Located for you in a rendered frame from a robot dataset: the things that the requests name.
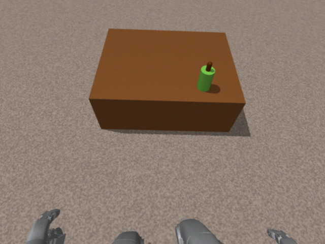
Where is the right robot hand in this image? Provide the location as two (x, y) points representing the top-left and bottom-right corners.
(267, 229), (297, 244)

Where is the bottle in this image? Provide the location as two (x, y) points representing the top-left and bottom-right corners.
(197, 62), (215, 92)

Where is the left robot hand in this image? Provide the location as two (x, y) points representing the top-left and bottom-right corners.
(26, 209), (66, 244)

